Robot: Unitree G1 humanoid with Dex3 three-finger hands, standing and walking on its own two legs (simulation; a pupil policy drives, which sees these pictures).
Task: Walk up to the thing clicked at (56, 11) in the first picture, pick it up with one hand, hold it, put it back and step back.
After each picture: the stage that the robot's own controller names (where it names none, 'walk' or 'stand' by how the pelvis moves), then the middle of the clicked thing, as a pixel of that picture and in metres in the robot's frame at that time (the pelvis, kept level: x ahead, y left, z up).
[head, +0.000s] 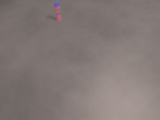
stand; (57, 12) +1.91 +0.34 -0.65
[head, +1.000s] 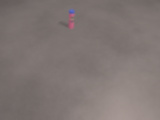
walk; (71, 19) +1.80 +0.14 -0.63
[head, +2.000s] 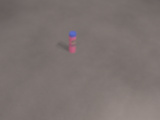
walk; (72, 42) +1.23 +0.09 -0.62
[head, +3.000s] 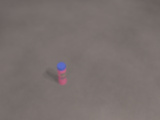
walk; (62, 74) +0.80 +0.16 -0.64
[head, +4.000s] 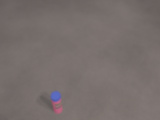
walk; (57, 103) +0.55 +0.18 -0.64
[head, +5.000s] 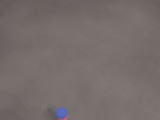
stand; (63, 119) +0.44 +0.16 -0.64
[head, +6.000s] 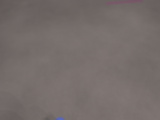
stand; out of the picture +0.39 +0.17 -0.65
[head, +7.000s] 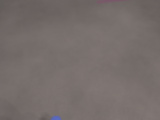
stand; out of the picture +0.41 +0.19 -0.66
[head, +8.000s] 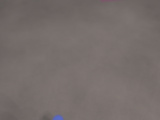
stand; out of the picture +0.40 +0.18 -0.66
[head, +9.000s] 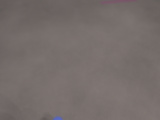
stand; out of the picture +0.40 +0.18 -0.66
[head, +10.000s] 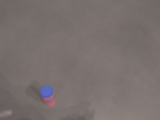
go down; (48, 96) +0.44 +0.17 -0.55
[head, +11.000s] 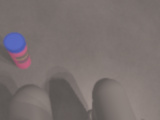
go down; (19, 53) +0.47 +0.22 -0.25
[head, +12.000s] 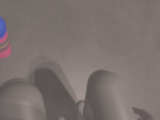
close in; out of the picture +0.47 +0.24 -0.21
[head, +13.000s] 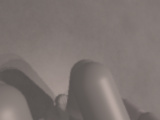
close; out of the picture +0.45 +0.28 -0.16
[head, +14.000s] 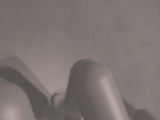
lift; out of the picture +0.44 +0.28 -0.16
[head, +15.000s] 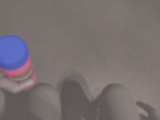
lift; (19, 69) +0.34 +0.21 -0.02
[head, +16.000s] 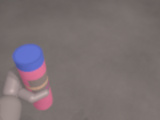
hold; (36, 82) +0.32 +0.15 +0.08
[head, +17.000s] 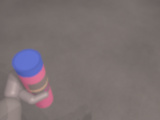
hold; (37, 83) +0.32 +0.16 +0.04
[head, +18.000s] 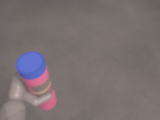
hold; (40, 85) +0.32 +0.15 +0.04
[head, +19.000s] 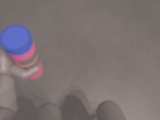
crouch; (26, 57) +0.41 +0.17 -0.02
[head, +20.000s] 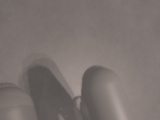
lower; out of the picture +0.47 +0.26 -0.11
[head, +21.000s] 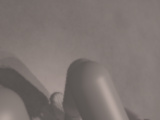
lower; out of the picture +0.45 +0.29 -0.17
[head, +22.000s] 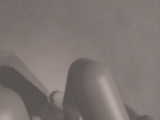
lower; out of the picture +0.45 +0.30 -0.17
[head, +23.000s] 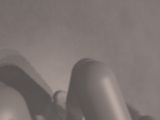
lower; out of the picture +0.44 +0.30 -0.16
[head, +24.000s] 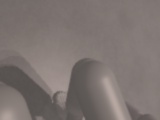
lower; out of the picture +0.44 +0.29 -0.16
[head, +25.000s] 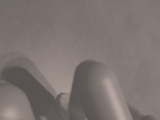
open; out of the picture +0.44 +0.27 -0.17
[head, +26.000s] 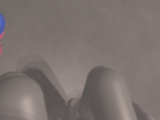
stand; out of the picture +0.45 +0.25 -0.19
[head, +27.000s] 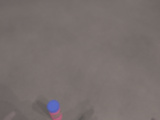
stand; (55, 111) +0.40 +0.16 -0.55
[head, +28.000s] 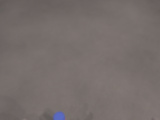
stand; out of the picture +0.41 +0.16 -0.60
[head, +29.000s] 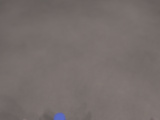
stand; out of the picture +0.40 +0.16 -0.60
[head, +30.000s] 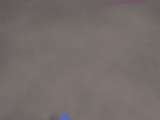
stand; out of the picture +0.42 +0.15 -0.65
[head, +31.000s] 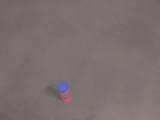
walk; (64, 93) +0.52 +0.16 -0.62
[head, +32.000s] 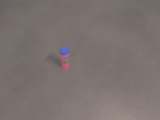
walk; (64, 58) +0.82 +0.13 -0.62
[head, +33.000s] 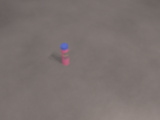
stand; (65, 54) +1.07 +0.17 -0.64
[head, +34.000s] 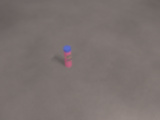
stand; (67, 56) +1.05 +0.15 -0.66
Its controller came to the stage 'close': yes
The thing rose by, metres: 0.69
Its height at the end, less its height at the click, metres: +0.00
